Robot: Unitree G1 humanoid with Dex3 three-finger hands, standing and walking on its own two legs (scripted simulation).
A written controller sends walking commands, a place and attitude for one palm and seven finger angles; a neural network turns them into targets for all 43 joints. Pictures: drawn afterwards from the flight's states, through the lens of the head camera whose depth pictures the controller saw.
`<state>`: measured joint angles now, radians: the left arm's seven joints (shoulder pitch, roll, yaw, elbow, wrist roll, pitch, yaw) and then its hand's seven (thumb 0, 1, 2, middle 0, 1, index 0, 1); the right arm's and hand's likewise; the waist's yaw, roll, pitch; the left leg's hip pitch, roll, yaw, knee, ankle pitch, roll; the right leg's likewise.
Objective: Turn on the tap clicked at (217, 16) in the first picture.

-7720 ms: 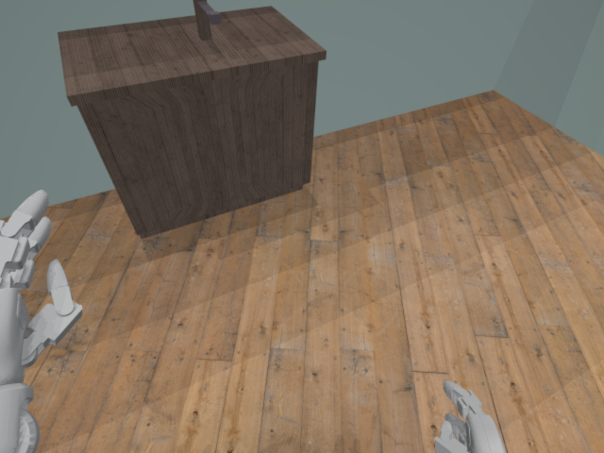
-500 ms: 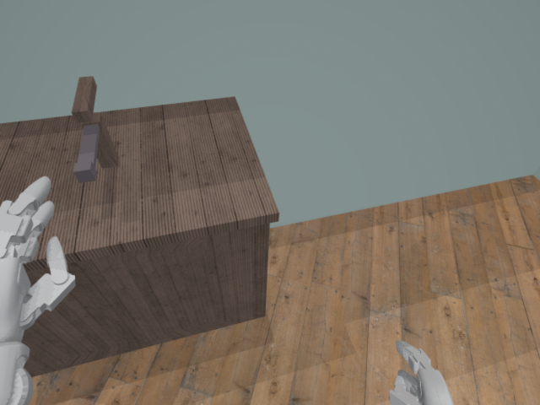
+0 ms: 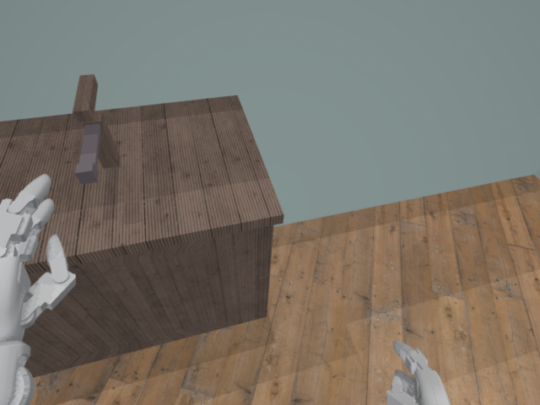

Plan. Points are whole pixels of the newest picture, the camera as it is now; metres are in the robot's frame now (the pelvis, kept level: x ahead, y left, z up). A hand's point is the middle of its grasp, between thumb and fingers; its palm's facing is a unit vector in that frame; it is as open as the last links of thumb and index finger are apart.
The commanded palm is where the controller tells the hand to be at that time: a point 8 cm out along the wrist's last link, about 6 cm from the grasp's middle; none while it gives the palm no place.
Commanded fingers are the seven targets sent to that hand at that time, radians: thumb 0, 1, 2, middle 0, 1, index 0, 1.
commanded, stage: look again from close up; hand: left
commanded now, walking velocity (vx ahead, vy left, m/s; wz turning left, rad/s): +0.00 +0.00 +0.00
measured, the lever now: (87, 173) +0.45 +0.37 +0.06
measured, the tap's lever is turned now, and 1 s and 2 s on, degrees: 0 0 0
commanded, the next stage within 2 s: shuffle to correct the standing spot in 0.18 s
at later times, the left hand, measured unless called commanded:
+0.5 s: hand (82, 275) +0.22 +0.24 +0.14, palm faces +0.38 -0.86 -0.35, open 7.4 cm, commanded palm +0.17 +0.27 +0.17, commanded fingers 0.00 0.90 0.90 -0.20 -0.30 -0.20 -0.30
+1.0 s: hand (86, 233) +0.27 +0.25 +0.15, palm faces +0.37 -0.82 -0.43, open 7.4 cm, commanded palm +0.23 +0.29 +0.17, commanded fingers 0.00 0.90 0.90 -0.20 -0.30 -0.20 -0.30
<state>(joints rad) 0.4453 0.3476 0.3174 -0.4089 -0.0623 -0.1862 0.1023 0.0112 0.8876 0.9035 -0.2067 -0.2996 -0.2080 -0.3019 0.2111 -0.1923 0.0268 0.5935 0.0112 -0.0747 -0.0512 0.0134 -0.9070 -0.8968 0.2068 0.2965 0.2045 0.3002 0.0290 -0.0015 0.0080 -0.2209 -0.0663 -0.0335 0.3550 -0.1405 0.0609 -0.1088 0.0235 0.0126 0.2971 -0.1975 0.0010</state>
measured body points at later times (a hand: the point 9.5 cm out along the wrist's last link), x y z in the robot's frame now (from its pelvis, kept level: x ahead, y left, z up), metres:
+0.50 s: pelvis +0.01 -0.01 -0.01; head +0.01 -0.01 +0.44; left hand +0.19 +0.28 +0.16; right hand +0.19 -0.24 -0.09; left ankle +0.03 +0.07 -0.75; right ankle -0.03 -0.12 -0.75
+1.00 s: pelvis +0.07 +0.01 -0.02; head +0.08 +0.01 +0.43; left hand +0.24 +0.29 +0.17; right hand +0.21 -0.23 -0.12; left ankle +0.08 +0.12 -0.69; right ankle +0.01 -0.11 -0.75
